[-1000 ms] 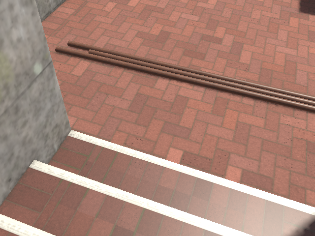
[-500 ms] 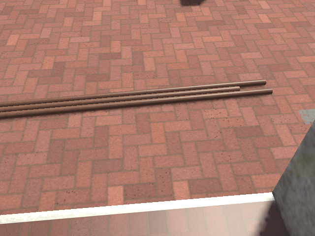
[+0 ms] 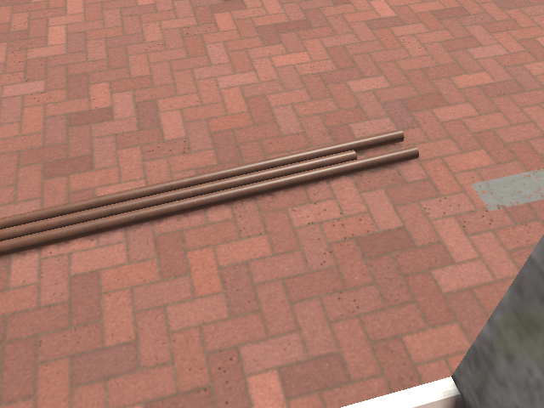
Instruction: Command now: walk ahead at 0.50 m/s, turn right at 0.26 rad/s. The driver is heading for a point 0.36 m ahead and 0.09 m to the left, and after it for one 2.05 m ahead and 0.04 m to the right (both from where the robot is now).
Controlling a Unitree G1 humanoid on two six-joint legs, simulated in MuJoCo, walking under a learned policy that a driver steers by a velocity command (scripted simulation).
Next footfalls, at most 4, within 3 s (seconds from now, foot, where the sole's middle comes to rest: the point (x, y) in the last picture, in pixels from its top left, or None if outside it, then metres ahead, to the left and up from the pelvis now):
0.24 left None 0.31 0.18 -0.91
0.62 right None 0.39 -0.04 -0.91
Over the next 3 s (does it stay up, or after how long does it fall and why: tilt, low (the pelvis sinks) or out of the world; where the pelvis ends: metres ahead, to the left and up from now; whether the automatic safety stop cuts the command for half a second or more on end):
stays up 0.32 0.08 -0.15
